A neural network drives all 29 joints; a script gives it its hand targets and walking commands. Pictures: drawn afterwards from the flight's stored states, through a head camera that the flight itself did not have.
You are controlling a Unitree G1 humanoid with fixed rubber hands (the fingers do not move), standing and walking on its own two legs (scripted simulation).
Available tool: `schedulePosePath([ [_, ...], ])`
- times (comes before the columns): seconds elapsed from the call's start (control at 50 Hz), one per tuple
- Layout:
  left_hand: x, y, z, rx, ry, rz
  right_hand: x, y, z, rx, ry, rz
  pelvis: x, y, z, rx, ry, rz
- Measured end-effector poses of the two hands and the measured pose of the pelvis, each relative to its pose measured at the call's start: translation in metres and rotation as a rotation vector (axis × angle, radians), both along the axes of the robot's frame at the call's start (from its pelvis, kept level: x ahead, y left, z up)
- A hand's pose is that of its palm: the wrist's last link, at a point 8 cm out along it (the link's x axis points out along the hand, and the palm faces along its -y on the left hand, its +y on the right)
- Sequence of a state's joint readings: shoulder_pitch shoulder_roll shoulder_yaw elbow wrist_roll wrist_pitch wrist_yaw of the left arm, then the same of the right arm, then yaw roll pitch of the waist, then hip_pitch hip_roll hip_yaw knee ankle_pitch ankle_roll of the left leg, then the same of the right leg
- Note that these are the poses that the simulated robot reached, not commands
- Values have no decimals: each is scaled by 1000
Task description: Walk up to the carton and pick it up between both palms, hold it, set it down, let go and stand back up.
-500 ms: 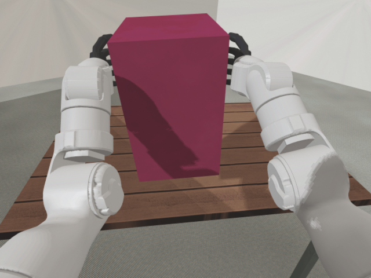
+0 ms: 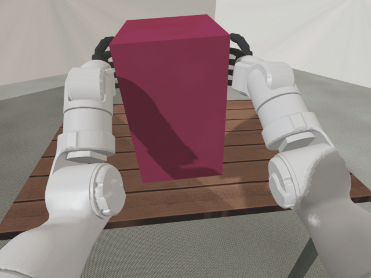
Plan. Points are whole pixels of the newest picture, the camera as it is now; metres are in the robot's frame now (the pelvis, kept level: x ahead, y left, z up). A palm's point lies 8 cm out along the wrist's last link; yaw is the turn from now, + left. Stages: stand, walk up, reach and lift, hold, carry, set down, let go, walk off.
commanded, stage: hold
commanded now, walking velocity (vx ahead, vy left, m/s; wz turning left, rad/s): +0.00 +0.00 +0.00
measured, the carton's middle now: (175, 98) +0.39 -0.01 +0.28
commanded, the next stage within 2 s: none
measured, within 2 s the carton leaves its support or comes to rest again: neither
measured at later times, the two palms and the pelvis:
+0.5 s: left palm (102, 77) +0.37 +0.13 +0.33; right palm (241, 71) +0.36 -0.13 +0.34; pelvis +0.00 +0.00 +0.00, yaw +0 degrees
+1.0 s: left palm (98, 73) +0.37 +0.13 +0.34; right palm (240, 69) +0.35 -0.13 +0.35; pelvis +0.00 +0.00 +0.00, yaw +0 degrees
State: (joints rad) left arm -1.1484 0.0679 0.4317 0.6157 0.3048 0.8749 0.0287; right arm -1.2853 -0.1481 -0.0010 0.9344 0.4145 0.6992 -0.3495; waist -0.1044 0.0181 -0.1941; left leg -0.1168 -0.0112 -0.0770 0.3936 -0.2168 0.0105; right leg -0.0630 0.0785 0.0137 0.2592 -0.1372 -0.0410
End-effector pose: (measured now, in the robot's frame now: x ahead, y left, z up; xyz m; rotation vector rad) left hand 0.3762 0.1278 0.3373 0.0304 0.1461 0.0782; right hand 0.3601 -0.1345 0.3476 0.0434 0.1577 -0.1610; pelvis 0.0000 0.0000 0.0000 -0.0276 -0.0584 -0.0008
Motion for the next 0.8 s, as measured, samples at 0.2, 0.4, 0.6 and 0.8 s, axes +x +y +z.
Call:
schedulePosePath([
  [0.2, 3, 7, -1, -3, -3, 6, 4, 7, -2, -18, -2, 10, 4, -1, 0, -1, 6, 11],
  [0.4, 0, 4, -5, 8, -12, -1, 0, 3, -5, -3, -11, 3, 3, 3, 0, -4, -11, 6],
  [0.6, -4, 0, -2, -2, -16, -2, -5, 1, 0, -17, -17, 12, 1, 2, 0, 0, -9, -2],
  [0.8, -8, 3, 4, 8, -3, 10, -6, 4, 3, 13, -7, 18, -2, 1, 0, 0, -2, 6],
])
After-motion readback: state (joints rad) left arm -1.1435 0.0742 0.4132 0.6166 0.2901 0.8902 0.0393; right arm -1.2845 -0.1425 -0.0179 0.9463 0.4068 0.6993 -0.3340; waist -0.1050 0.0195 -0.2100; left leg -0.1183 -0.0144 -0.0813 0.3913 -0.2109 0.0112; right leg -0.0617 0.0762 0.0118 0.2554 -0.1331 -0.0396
